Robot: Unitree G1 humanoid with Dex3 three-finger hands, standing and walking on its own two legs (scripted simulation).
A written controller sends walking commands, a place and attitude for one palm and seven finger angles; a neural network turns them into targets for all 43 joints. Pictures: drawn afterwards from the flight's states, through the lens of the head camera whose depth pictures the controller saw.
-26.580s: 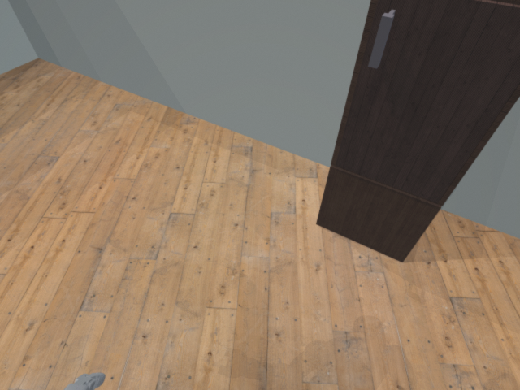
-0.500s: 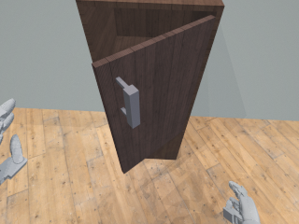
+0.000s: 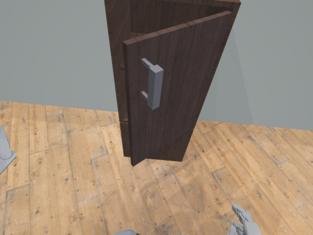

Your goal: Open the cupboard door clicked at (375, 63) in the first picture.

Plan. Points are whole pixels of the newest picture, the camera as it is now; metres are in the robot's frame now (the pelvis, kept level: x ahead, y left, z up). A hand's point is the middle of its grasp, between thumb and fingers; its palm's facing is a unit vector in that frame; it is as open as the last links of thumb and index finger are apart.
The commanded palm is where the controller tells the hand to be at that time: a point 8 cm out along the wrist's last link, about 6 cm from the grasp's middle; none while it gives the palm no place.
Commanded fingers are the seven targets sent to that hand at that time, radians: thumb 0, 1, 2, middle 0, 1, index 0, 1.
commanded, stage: step back with the hand held close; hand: left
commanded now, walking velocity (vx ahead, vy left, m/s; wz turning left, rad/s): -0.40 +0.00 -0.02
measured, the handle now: (149, 84) +0.45 +0.05 +0.15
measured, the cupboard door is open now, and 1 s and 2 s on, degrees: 41 41 41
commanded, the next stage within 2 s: stop stepping back and stand still in 0.16 s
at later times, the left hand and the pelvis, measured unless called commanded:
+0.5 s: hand out of the picture +0.11 +0.24 +0.18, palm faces +0.33 -0.81 -0.49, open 7.4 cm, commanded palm +0.05 +0.28 +0.19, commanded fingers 0.00 0.90 0.90 -0.20 -0.30 -0.20 -0.30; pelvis -0.10 -0.01 +0.01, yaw -1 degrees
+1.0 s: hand out of the picture +0.08 +0.23 +0.17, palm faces +0.37 -0.80 -0.48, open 7.4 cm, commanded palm +0.03 +0.28 +0.19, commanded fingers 0.00 0.90 0.90 -0.20 -0.30 -0.20 -0.30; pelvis -0.12 -0.02 +0.01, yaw -3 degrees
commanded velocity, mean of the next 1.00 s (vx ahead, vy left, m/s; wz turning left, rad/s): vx -0.02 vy -0.01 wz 0.01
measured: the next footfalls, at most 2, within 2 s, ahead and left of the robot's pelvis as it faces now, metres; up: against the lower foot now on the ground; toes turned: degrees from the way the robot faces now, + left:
right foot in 0.16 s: -0.11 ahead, -0.10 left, +0.00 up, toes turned -3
left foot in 0.60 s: -0.05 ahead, +0.09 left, +0.00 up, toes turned -5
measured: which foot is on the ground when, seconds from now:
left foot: down 0.00-0.48, up 0.50-0.58, down 0.60-1.00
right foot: up 0.00-0.14, down 0.16-1.00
